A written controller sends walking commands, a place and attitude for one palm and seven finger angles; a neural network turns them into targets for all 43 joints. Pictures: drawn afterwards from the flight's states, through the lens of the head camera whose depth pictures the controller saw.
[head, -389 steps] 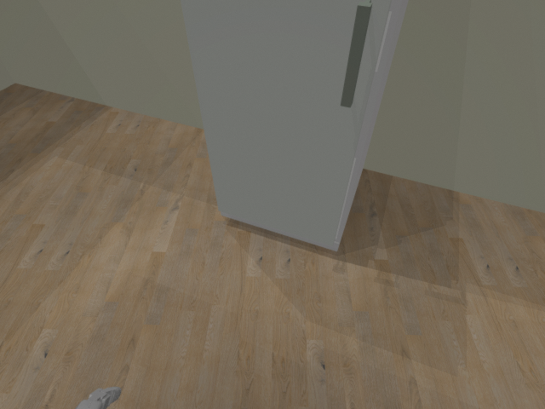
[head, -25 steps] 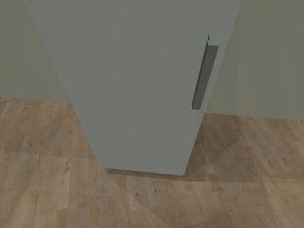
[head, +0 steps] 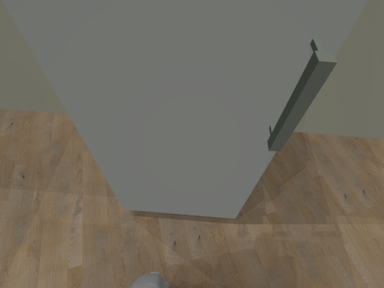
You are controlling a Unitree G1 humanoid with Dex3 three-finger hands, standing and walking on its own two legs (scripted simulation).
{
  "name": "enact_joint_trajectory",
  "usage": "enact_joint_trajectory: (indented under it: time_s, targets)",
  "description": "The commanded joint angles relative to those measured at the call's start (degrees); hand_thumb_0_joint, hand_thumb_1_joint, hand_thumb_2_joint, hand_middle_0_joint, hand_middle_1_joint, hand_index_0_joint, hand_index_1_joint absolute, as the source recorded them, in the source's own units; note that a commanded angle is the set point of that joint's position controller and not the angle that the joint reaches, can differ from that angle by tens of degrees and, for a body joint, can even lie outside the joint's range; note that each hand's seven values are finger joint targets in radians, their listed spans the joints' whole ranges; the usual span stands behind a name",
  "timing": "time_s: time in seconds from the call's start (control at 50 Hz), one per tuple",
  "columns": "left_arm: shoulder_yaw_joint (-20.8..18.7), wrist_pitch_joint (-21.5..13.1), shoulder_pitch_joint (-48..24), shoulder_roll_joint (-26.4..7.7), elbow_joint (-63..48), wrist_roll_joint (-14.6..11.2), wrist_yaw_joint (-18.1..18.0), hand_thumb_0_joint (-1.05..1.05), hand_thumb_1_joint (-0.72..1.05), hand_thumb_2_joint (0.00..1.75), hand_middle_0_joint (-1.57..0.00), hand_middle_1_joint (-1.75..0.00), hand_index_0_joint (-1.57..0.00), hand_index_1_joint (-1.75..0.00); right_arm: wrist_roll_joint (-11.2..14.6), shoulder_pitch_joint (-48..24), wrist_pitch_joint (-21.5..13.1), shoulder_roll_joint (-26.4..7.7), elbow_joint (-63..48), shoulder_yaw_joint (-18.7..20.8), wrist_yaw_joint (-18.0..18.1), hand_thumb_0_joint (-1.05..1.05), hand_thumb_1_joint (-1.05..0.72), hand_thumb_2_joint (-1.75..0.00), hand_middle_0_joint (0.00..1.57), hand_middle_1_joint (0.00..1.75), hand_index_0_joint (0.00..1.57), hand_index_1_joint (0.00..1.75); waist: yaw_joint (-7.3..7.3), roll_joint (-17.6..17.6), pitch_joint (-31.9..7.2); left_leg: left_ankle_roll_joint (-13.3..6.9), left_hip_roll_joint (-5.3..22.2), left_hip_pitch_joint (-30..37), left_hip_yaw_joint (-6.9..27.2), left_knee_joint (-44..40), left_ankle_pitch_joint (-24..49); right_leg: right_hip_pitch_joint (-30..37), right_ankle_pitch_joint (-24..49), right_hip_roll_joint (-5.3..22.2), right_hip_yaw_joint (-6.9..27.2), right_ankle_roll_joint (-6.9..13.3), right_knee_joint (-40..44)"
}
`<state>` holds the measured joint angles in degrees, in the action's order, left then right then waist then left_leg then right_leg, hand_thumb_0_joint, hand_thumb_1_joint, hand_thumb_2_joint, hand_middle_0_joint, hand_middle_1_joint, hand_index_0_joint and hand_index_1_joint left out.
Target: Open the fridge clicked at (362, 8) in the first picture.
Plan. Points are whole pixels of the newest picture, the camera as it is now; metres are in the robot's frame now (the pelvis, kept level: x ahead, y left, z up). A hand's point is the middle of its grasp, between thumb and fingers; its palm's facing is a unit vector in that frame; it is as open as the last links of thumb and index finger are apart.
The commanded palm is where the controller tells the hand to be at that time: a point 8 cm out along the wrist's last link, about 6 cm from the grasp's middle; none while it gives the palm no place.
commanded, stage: come to a stop and stand still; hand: right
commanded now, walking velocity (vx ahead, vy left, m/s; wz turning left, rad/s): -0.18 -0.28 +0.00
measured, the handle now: (291, 103) +0.44 -0.15 +0.15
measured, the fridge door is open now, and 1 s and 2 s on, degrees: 0 0 0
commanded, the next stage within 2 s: none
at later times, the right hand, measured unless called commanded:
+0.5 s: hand out of the picture -0.01 -0.24 -0.16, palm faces +0.04 +0.97 -0.25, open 7.4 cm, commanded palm none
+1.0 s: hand out of the picture +0.04 -0.22 -0.14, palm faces -0.05 +0.97 -0.24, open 7.3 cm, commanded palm none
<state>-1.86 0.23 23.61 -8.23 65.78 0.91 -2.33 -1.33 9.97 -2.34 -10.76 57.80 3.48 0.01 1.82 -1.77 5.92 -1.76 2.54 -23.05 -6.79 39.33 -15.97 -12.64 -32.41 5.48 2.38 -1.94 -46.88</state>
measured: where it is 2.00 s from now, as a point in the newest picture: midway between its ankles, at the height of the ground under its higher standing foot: outside the picture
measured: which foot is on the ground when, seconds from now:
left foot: down 0.00-1.00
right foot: up 0.00-0.34, down 0.36-1.00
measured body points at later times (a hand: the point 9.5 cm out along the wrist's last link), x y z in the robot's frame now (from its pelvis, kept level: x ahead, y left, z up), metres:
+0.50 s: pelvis -0.01 -0.04 +0.01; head -0.02 -0.03 +0.46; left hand +0.11 +0.19 -0.12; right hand -0.01 -0.29 -0.14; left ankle +0.03 +0.10 -0.71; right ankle -0.01 -0.10 -0.72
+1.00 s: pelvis +0.00 -0.05 +0.02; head +0.01 -0.02 +0.47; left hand -0.01 +0.18 -0.14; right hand +0.05 -0.28 -0.12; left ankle +0.02 +0.09 -0.72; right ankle -0.01 -0.10 -0.72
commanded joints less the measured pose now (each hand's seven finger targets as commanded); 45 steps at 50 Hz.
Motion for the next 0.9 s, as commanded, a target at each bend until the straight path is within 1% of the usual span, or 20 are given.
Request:
enact_joint_trajectory:
  time_s: [0.0,0.04,0.1,0.2,0.24,0.28,0.3,0.32,0.34,0.36,0.4,0.44,0.48,0.5,0.54,0.58,0.62,0.74,0.8,0.88]
  targets:
    - [-0.97,-0.28,0.29,-2.37,-4.71,-0.71,-0.31,0.00,0.90,0.90,-0.20,-0.30,-0.20,-0.30,-0.10,6.94,0.24,-8.45,-0.30,0.83,1.89,0.00,-0.90,-0.90,0.20,0.30,0.20,0.30,-2.65,14.07,-6.63,-10.22,19.00,12.25,17.83,-14.75,47.01,-11.01,-2.39,-1.55,-2.03,1.00,-15.11]
    - [-0.50,0.59,-0.98,-1.38,-4.39,-0.59,0.03,0.00,0.90,0.90,-0.20,-0.30,-0.20,-0.30,-0.20,5.95,0.97,-7.05,-0.89,0.37,2.47,0.00,-0.90,-0.90,0.20,0.30,0.20,0.30,-2.43,10.25,-6.48,-9.85,17.64,9.33,14.41,-15.00,45.60,-10.04,0.19,-2.42,-3.16,0.34,-13.07]
    - [-0.86,1.48,-3.83,-2.12,-6.12,-0.19,0.86,0.00,0.90,0.90,-0.20,-0.30,-0.20,-0.30,-0.28,5.71,1.91,-9.25,-1.73,1.31,2.66,0.00,-0.90,-0.90,0.20,0.30,0.20,0.30,-3.31,7.38,-7.09,-10.14,17.73,9.03,14.07,-16.55,37.96,-10.07,4.33,-3.93,-5.02,-0.44,-10.05]
    - [-1.25,1.76,-8.88,-3.81,-10.23,-0.03,1.55,0.00,0.90,0.90,-0.20,-0.30,-0.20,-0.30,-0.71,4.96,2.24,-10.10,-3.22,1.91,2.84,0.00,-0.90,-0.90,0.20,0.30,0.20,0.30,-3.76,8.90,-8.42,-11.12,18.45,10.68,16.36,-17.71,30.03,-10.48,5.81,-4.08,-3.50,-0.52,-4.22]
    - [-1.19,1.28,-9.01,-3.90,-11.12,-0.18,1.61,0.00,0.90,0.90,-0.20,-0.30,-0.20,-0.30,-0.79,4.22,2.42,-10.36,-4.07,1.91,2.67,0.00,-0.90,-0.90,0.20,0.30,0.20,0.30,-3.09,9.57,-9.27,-10.12,17.69,9.50,16.17,-16.93,25.58,-6.76,7.95,-4.37,-3.99,-0.11,2.99]
    - [-1.09,0.70,-6.26,-3.66,-10.36,-0.24,1.55,0.00,0.90,0.90,-0.20,-0.30,-0.20,-0.30,-0.36,2.90,2.89,-9.97,-4.34,1.77,2.41,0.00,-0.90,-0.90,0.20,0.30,0.20,0.30,-1.21,9.24,-9.23,-6.82,14.25,3.74,14.02,-15.31,15.07,3.08,16.47,-5.68,-6.10,0.42,15.25]
    - [-1.17,0.34,-4.44,-4.45,-9.89,-0.35,1.42,0.00,0.90,0.90,-0.20,-0.30,-0.20,-0.30,-0.17,2.35,3.20,-8.72,-4.69,1.42,2.23,0.00,-0.90,-0.90,0.20,0.30,0.20,0.30,-0.22,6.84,-9.14,-4.34,11.12,1.42,11.31,-12.07,9.20,8.03,20.28,-4.47,-6.05,0.79,21.79]
    - [-2.51,0.35,-8.13,-11.02,-13.97,-0.56,1.54,0.00,0.90,0.90,-0.20,-0.30,-0.20,-0.30,0.59,6.24,2.39,-8.41,-3.23,-0.38,4.49,0.00,-0.90,-0.90,0.20,0.30,0.20,0.30,0.07,-12.29,-17.05,-2.93,9.16,9.49,11.37,-9.80,7.88,6.48,19.71,-0.23,-8.10,0.60,19.24]
    - [-2.17,0.05,-10.62,-8.29,-17.39,0.24,1.79,0.00,0.90,0.90,-0.20,-0.30,-0.20,-0.30,0.37,5.28,2.69,-8.92,-6.29,-0.76,4.00,0.00,-0.90,-0.90,0.20,0.30,0.20,0.30,-0.97,-15.70,-14.34,-2.28,6.19,6.72,8.86,-5.25,1.02,2.02,17.68,0.71,-2.46,2.24,22.73]
    - [-2.12,0.40,-13.05,-10.13,-18.65,0.65,1.67,0.00,0.90,0.90,-0.20,-0.30,-0.20,-0.30,0.27,6.28,2.84,-7.59,-6.41,-0.55,3.25,0.00,-0.90,-0.90,0.20,0.30,0.20,0.30,-2.42,-19.01,-10.92,-1.52,3.28,3.94,5.38,-4.65,-3.37,-0.79,18.76,3.70,0.30,4.67,23.25]
    - [-1.62,0.75,-15.91,-10.04,-20.77,0.58,1.80,0.00,0.90,0.90,-0.20,-0.30,-0.20,-0.30,-0.36,5.51,4.14,-7.11,-5.33,-1.48,2.35,0.00,-0.90,-0.90,0.20,0.30,0.20,0.30,-2.93,-16.91,-2.84,0.04,0.26,4.07,2.48,-1.21,-5.30,-10.03,6.93,4.96,4.03,6.96,30.62]
    - [-1.57,0.70,-14.61,-10.86,-21.36,0.42,1.77,0.00,0.90,0.90,-0.20,-0.30,-0.20,-0.30,-0.93,6.69,4.26,-5.45,-4.77,-1.91,1.81,0.00,-0.90,-0.90,0.20,0.30,0.20,0.30,-3.00,-4.19,3.10,0.33,-0.19,4.10,3.31,0.88,-4.00,-15.95,0.83,6.23,6.26,7.45,33.95]
    - [-1.51,0.61,-13.41,-11.36,-21.29,0.42,1.75,0.00,0.90,0.90,-0.20,-0.30,-0.20,-0.30,-0.76,9.07,3.99,-4.09,-4.41,-2.11,1.65,0.00,-0.90,-0.90,0.20,0.30,0.20,0.30,-3.36,1.88,3.35,0.61,-0.20,4.38,4.13,-0.95,-1.91,-14.91,-0.08,5.99,6.17,7.43,34.10]
    - [-1.22,0.24,-13.03,-10.70,-21.04,0.40,1.69,0.00,0.90,0.90,-0.20,-0.30,-0.20,-0.30,-0.82,9.62,3.70,-4.37,-4.22,-2.18,1.49,0.00,-0.90,-0.90,0.20,0.30,0.20,0.30,-3.72,-0.59,2.43,0.57,0.09,4.16,4.53,-2.64,-0.95,-12.55,3.23,4.97,4.98,7.31,33.58]
    - [-0.76,-0.45,-11.62,-9.77,-20.21,0.13,1.55,0.00,0.90,0.90,-0.20,-0.30,-0.20,-0.30,-0.50,10.40,2.82,-4.74,-4.18,-2.35,1.60,0.00,-0.90,-0.90,0.20,0.30,0.20,0.30,-3.21,-0.78,-1.05,-0.04,1.02,5.15,7.12,-8.39,0.35,-7.68,7.40,3.57,4.30,6.70,31.40]
    - [-0.59,-0.77,-9.50,-9.78,-19.28,-0.02,1.57,0.00,0.90,0.90,-0.20,-0.30,-0.20,-0.30,-0.19,9.32,2.22,-5.24,-3.98,-2.44,1.66,0.00,-0.90,-0.90,0.20,0.30,0.20,0.30,-2.16,5.26,-3.41,-0.58,1.28,5.57,9.49,-10.75,0.51,-4.86,7.20,2.16,3.79,6.01,30.56]
    - [-0.76,-1.17,-7.85,-9.35,-18.29,0.13,1.39,0.00,0.90,0.90,-0.20,-0.30,-0.20,-0.30,-0.06,8.59,1.87,-4.74,-4.05,-2.38,1.74,0.00,-0.90,-0.90,0.20,0.30,0.20,0.30,-1.52,6.76,-5.30,-0.83,1.74,5.61,10.05,-11.15,1.95,-1.53,11.86,1.81,2.80,5.79,30.13]
    - [0.28,-1.94,-7.06,-9.17,-14.70,0.16,1.20,0.00,0.90,0.90,-0.20,-0.30,-0.20,-0.30,0.16,8.74,1.89,-4.94,-2.30,-2.73,1.78,0.00,-0.90,-0.90,0.20,0.30,0.20,0.30,-2.01,-0.74,-3.94,-0.65,2.11,6.34,9.76,-11.60,2.29,-0.47,15.75,1.98,2.11,5.12,32.88]
    - [0.74,-2.08,-5.93,-8.84,-13.04,0.08,1.05,0.00,0.90,0.90,-0.20,-0.30,-0.20,-0.30,0.19,8.54,1.80,-5.04,-1.19,-2.92,1.82,0.00,-0.90,-0.90,0.20,0.30,0.20,0.30,-2.12,0.89,-3.77,-0.72,2.41,7.59,9.75,-12.31,4.01,0.15,19.79,1.99,1.53,5.07,32.41]
    - [1.17,-2.21,-4.79,-8.55,-10.62,0.14,0.89,0.00,0.90,0.90,-0.20,-0.30,-0.20,-0.30,0.43,7.65,1.95,-4.44,0.02,-3.15,1.89,0.00,-0.90,-0.90,0.20,0.30,0.20,0.30,-2.10,0.05,-2.19,-0.66,2.77,8.09,9.91,-13.09,3.79,-0.13,19.39,1.90,1.09,4.81,33.38]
